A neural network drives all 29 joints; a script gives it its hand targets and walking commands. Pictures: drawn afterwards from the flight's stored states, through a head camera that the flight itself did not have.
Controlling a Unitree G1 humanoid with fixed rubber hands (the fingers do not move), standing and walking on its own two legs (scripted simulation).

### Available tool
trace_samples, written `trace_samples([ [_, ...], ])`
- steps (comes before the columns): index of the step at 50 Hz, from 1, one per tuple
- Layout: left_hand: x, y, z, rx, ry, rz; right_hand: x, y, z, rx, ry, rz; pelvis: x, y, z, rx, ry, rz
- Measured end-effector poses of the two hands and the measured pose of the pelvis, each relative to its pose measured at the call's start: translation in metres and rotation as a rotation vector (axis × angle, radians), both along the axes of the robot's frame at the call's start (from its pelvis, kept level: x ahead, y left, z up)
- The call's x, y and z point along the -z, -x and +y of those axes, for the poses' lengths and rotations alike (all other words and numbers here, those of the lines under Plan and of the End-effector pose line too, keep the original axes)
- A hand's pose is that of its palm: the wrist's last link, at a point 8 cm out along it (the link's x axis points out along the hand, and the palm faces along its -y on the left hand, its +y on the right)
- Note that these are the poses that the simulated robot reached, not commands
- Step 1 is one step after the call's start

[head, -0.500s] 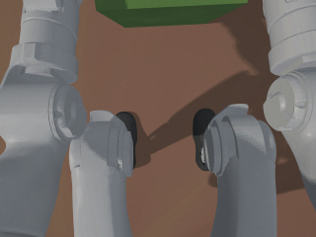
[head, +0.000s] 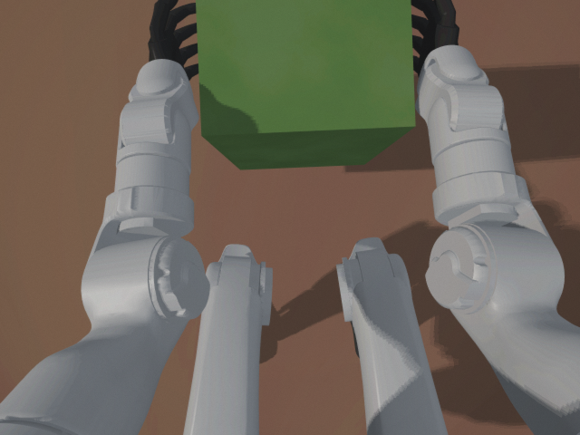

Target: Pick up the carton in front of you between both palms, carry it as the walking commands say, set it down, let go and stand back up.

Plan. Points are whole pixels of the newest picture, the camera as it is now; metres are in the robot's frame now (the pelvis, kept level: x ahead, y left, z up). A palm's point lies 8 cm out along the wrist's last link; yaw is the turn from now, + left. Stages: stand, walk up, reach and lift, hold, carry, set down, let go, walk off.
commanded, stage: reach and lift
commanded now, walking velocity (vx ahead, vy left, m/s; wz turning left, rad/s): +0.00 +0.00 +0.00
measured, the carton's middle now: (301, 78) +0.54 -0.01 -0.14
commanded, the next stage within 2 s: none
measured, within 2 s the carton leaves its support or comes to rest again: neither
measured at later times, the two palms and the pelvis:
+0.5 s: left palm (103, 37) +0.50 +0.14 +0.07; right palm (509, 18) +0.49 -0.16 +0.07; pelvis +0.02 +0.00 +0.11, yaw +0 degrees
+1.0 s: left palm out of the picture +0.44 +0.15 +0.22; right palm out of the picture +0.44 -0.15 +0.22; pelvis +0.07 +0.00 +0.25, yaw +0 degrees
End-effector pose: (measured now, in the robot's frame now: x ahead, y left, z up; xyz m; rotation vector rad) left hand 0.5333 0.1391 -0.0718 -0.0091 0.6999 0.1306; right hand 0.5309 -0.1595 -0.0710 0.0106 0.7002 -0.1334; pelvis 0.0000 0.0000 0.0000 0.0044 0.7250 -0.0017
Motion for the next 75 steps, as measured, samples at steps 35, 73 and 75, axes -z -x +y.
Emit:
trace_samples([
  [35,-0.207,0.061,0.004,-0.011,0.008,0.000,-0.205,0.061,0.003,0.014,-0.014,0.000,-0.172,-0.039,0.000,0.003,0.002,-0.096],
  [73,-0.425,0.139,0.008,0.007,-0.014,-0.040,-0.425,0.138,0.007,-0.003,0.011,-0.039,-0.338,-0.103,-0.002,0.002,0.005,-0.686],
  [75,-0.431,0.141,0.008,0.010,-0.019,-0.038,-0.431,0.140,0.007,-0.009,0.017,-0.037,-0.340,-0.102,-0.002,0.002,0.005,-0.716],
])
